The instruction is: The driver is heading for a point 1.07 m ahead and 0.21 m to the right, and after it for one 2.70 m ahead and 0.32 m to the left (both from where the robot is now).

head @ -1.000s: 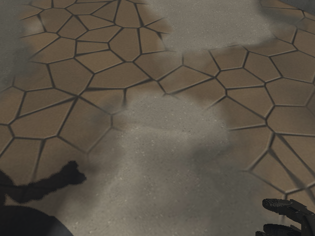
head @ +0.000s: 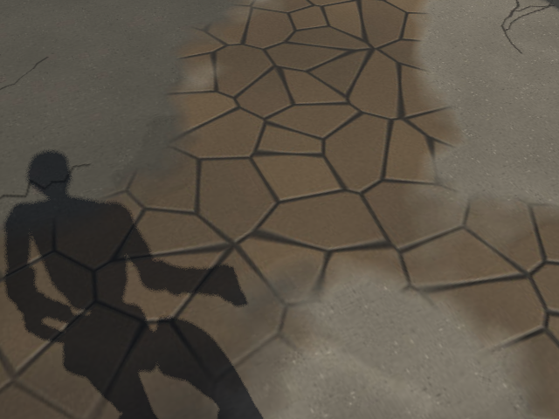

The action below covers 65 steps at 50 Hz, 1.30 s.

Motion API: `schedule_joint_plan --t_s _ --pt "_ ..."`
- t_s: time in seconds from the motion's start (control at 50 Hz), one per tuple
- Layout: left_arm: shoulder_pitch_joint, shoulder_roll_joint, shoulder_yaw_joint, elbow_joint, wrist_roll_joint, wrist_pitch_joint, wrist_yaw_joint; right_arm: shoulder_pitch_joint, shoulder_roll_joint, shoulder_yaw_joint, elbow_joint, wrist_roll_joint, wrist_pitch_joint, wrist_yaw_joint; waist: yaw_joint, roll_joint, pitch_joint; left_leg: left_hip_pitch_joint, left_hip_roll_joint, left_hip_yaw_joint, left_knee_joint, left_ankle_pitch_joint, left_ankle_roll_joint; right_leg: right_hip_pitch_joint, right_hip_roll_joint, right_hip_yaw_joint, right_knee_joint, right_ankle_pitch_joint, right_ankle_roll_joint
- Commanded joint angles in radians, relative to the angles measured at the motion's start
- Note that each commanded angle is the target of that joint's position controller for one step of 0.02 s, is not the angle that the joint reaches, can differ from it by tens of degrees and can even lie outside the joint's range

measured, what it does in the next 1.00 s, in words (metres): walks ahead, turning right: right foot, then left foot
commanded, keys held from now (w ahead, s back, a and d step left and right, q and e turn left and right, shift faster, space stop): w+e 0.62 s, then w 0.08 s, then w+q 0.30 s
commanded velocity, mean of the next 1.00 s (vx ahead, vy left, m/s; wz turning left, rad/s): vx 0.39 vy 0.00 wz -0.33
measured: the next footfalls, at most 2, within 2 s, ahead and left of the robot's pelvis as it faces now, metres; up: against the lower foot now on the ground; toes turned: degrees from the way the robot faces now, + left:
right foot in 0.18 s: +0.04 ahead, -0.12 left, +0.00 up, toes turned -10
left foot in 0.66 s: +0.41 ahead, -0.01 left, +0.00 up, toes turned -26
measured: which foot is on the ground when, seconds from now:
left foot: down 0.00-0.18, up 0.20-0.64, down 0.66-1.00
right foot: up 0.00-0.16, down 0.18-0.66, up 0.68-1.00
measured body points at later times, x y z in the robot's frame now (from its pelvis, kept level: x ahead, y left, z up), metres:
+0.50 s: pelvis +0.12 -0.06 +0.01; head +0.14 -0.09 +0.46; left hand +0.19 +0.21 -0.09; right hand +0.28 -0.35 -0.07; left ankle +0.33 +0.07 -0.68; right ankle +0.00 -0.11 -0.73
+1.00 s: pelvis +0.37 -0.12 +0.01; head +0.40 -0.13 +0.46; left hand +0.67 +0.01 -0.06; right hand +0.26 -0.38 -0.12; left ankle +0.38 +0.01 -0.73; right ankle +0.44 -0.30 -0.70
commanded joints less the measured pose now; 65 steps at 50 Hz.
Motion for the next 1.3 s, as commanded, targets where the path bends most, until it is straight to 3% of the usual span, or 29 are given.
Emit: schedule_joint_plan --t_s 0.02,0.08,0.14,0.18,0.2,0.22,0.24,0.26,0.3,0.42,0.54,0.6,0.64,0.66,0.68,0.7,0.72,0.76,0.78,0.82,0.9,1.0,1.06,1.08,1.1,1.12,1.14,1.2,1.3 --pt "-0.026 0.113 0.041 -0.088 -0.001 0.015 0.010 0.013 -0.188 -0.066 -0.058 0.010 -0.029 -0.015 -0.056 0.237 -0.068 0.111 0.287 -0.225 -0.203 0.221 0.220 -0.122 -0.019 -0.002 0.225 -0.144 0.005" --pt "-0.058 0.084 0.034 -0.116 -0.019 0.022 -0.006 0.023 -0.204 -0.076 -0.036 0.033 -0.039 -0.012 -0.071 0.197 -0.051 0.121 0.291 -0.224 -0.266 -0.112 0.210 -0.142 -0.052 -0.011 0.197 -0.135 -0.033" --pt "0.042 0.083 0.043 -0.074 -0.020 0.012 -0.023 -0.057 -0.203 -0.076 -0.031 0.046 -0.042 0.004 0.001 0.176 -0.048 0.017 0.222 -0.103 -0.229 -0.206 0.159 0.084 0.002 -0.097 -0.032 0.023 -0.074" --pt "0.191 0.099 0.059 -0.005 -0.013 0.003 -0.022 -0.060 -0.135 -0.062 -0.021 0.040 -0.045 0.011 0.046 0.053 -0.033 -0.133 0.144 0.025 0.016 -0.257 0.094 0.283 0.023 -0.050 -0.162 0.018 -0.109" --pt "0.266 0.219 0.085 -0.009 -0.010 -0.011 -0.007 -0.078 -0.059 -0.040 -0.054 0.018 -0.053 0.017 0.044 -0.255 -0.026 -0.375 0.039 0.136 0.445 -0.326 -0.002 0.395 -0.237 0.383 -0.312 -0.005 -0.206" --pt "0.268 0.271 0.085 -0.050 0.006 -0.040 -0.025 -0.146 -0.093 -0.044 -0.110 0.040 -0.081 0.019 0.068 -0.305 -0.007 -0.602 -0.065 -0.012 0.577 -0.373 0.004 0.423 -0.366 0.788 -0.495 -0.196 -0.367" --pt "0.223 0.218 0.070 -0.065 0.015 -0.060 -0.025 -0.166 -0.152 -0.057 -0.100 0.064 -0.107 0.024 0.055 -0.184 0.046 -0.667 -0.005 -0.076 0.638 -0.293 0.029 0.429 -0.378 0.764 -0.504 -0.200 -0.361" --pt "0.187 0.182 0.057 -0.073 0.007 -0.070 -0.017 -0.153 -0.174 -0.063 -0.084 0.058 -0.124 0.029 0.026 -0.116 0.058 -0.668 0.023 -0.082 0.620 -0.175 0.046 0.423 -0.342 0.664 -0.472 -0.118 -0.319" --pt "0.142 0.171 0.050 -0.091 -0.007 -0.065 0.000 -0.128 -0.167 -0.066 -0.051 0.013 -0.137 0.025 -0.002 -0.038 0.035 -0.587 0.049 -0.071 0.521 -0.024 0.035 0.387 -0.262 0.491 -0.453 0.087 -0.257" --pt "0.224 0.159 0.049 -0.063 -0.015 -0.053 0.034 -0.208 -0.094 -0.042 -0.047 0.020 -0.139 0.047 0.017 -0.067 0.009 -0.430 -0.021 -0.026 0.174 0.240 -0.018 0.352 -0.152 0.282 -0.449 0.405 -0.206" --pt "0.281 0.170 0.060 -0.038 -0.027 -0.039 0.043 -0.337 -0.106 -0.035 -0.082 0.040 -0.158 0.078 0.057 -0.095 0.049 -0.315 -0.053 -0.031 -0.032 0.297 -0.015 0.316 -0.174 0.350 -0.409 0.338 -0.206" --pt "0.243 0.184 0.072 -0.048 -0.028 -0.031 0.047 -0.271 -0.144 -0.050 -0.071 0.043 -0.169 0.076 0.009 -0.130 0.031 -0.181 -0.059 -0.034 -0.074 0.229 0.016 0.320 -0.189 0.390 -0.347 0.434 -0.177" --pt "0.194 0.162 0.066 -0.072 -0.018 -0.032 0.041 -0.064 -0.202 -0.080 -0.020 0.034 -0.173 0.062 -0.099 -0.126 -0.099 0.127 -0.058 -0.011 -0.105 0.228 0.075 0.275 -0.113 0.334 -0.133 0.684 -0.129" --pt "0.171 0.117 0.048 -0.101 0.001 -0.035 0.036 0.120 -0.248 -0.090 0.004 0.013 -0.171 0.053 -0.178 -0.057 -0.265 0.432 0.086 -0.153 -0.059 0.160 0.145 0.128 -0.056 0.293 0.129 0.544 -0.097" --pt "0.341 0.002 0.018 -0.109 -0.012 -0.045 0.034 0.224 -0.315 -0.101 0.044 0.002 -0.165 0.057 -0.103 0.279 -0.428 0.784 0.342 -0.640 -0.132 -0.009 0.310 -0.223 0.101 0.224 0.487 -0.124 -0.029" --pt "0.373 0.089 0.027 -0.074 -0.043 -0.052 0.032 0.236 -0.237 -0.083 0.062 0.022 -0.162 0.064 -0.114 0.298 -0.397 0.746 0.372 -0.824 -0.251 -0.232 0.327 -0.348 0.056 0.247 0.633 -0.198 -0.024" --pt "0.254 0.151 0.042 -0.086 -0.045 -0.055 0.029 0.168 -0.176 -0.065 0.058 0.033 -0.155 0.059 -0.129 0.198 -0.214 0.593 0.318 -0.674 -0.278 -0.256 0.289 -0.398 0.016 0.221 0.662 -0.115 -0.022" --pt "0.095 0.143 0.040 -0.130 -0.004 -0.067 0.026 0.075 -0.143 -0.046 0.065 0.020 -0.138 0.059 -0.089 0.079 -0.051 0.307 0.230 -0.458 -0.308 -0.046 0.261 -0.349 -0.054 0.147 0.574 0.002 -0.029" --pt "0.088 0.131 0.041 -0.138 0.002 -0.071 0.023 0.057 -0.133 -0.039 0.066 0.010 -0.137 0.059 -0.058 0.095 -0.032 0.222 0.195 -0.404 -0.333 0.033 0.258 -0.295 -0.082 0.141 0.522 0.032 -0.031" --pt "0.100 0.093 0.031 -0.139 0.002 -0.074 0.018 0.054 -0.130 -0.036 0.077 0.021 -0.138 0.059 -0.030 0.123 -0.031 0.152 0.163 -0.351 -0.365 0.114 0.273 -0.241 -0.090 0.113 0.420 0.029 -0.024" --pt "-0.030 0.044 0.000 -0.180 0.016 -0.085 0.008 0.059 -0.206 -0.055 0.092 0.045 -0.127 0.044 -0.047 0.111 0.000 0.015 0.120 -0.235 -0.391 0.171 0.265 -0.121 -0.070 0.058 0.094 0.166 0.006" --pt "-0.149 0.097 0.011 -0.218 -0.007 -0.095 -0.004 0.163 -0.234 -0.059 0.120 0.061 -0.108 0.043 -0.082 0.101 -0.013 0.037 0.140 -0.282 -0.316 0.101 0.220 0.009 -0.019 0.073 -0.106 0.315 0.018" --pt "-0.058 0.129 0.035 -0.199 -0.007 -0.102 0.004 0.179 -0.203 -0.047 0.121 0.052 -0.095 0.038 -0.017 0.100 -0.043 -0.004 0.095 -0.303 -0.183 0.024 0.162 0.221 -0.017 0.057 -0.193 0.274 -0.016" --pt "0.054 0.169 0.051 -0.184 0.003 -0.104 0.014 0.168 -0.155 -0.030 0.111 0.042 -0.098 0.038 0.042 0.068 -0.100 -0.079 0.036 -0.258 -0.014 0.003 0.120 0.381 -0.097 0.127 -0.211 0.233 -0.054" --pt "0.191 0.242 0.069 -0.170 0.021 -0.097 0.025 0.191 -0.072 -0.005 0.086 0.028 -0.106 0.037 0.080 -0.131 -0.217 -0.275 -0.063 -0.126 0.334 -0.217 0.057 0.623 -0.317 0.378 -0.259 0.141 -0.127" --pt "0.233 0.274 0.078 -0.145 0.026 -0.088 0.013 0.256 -0.110 -0.011 0.055 0.063 -0.116 0.032 0.047 -0.343 -0.258 -0.477 -0.072 -0.095 0.566 -0.350 0.046 0.660 -0.456 0.749 -0.372 -0.118 -0.238" --pt "0.187 0.191 0.057 -0.151 0.013 -0.090 0.008 0.233 -0.191 -0.032 0.072 0.072 -0.111 0.028 0.050 -0.204 -0.157 -0.526 -0.013 -0.139 0.675 -0.262 0.042 0.583 -0.413 0.702 -0.403 -0.225 -0.227" --pt "0.044 0.099 0.028 -0.148 0.018 -0.095 0.004 0.145 -0.176 -0.042 0.067 0.051 -0.089 0.033 -0.008 -0.101 -0.013 -0.475 0.057 -0.118 0.645 -0.060 0.031 0.365 -0.293 0.362 -0.450 0.089 -0.176" --pt "0.042 0.118 0.045 -0.101 0.015 -0.112 0.012 0.078 -0.116 -0.031 0.027 0.046 -0.061 0.047 -0.030 -0.055 0.013 -0.448 0.081 -0.101 0.527 0.085 0.001 0.305 -0.266 0.117 -0.516 0.391 -0.186"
